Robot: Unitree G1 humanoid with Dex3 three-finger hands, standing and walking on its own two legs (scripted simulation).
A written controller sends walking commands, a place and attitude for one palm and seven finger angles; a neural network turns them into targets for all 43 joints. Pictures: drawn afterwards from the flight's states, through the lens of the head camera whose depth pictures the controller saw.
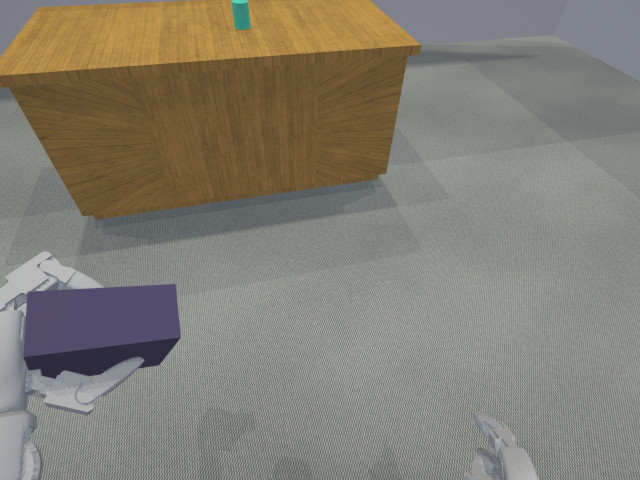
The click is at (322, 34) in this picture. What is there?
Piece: table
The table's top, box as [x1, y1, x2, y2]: [0, 0, 420, 87]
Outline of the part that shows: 0,87 418,54 420,44 369,0 248,0 251,26 245,30 239,30 234,27 231,0 192,0 38,7 0,57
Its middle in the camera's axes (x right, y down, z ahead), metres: -0.41 -0.84 +1.55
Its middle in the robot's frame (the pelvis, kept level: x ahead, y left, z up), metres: +1.70 +0.50 -0.07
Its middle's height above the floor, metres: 0.70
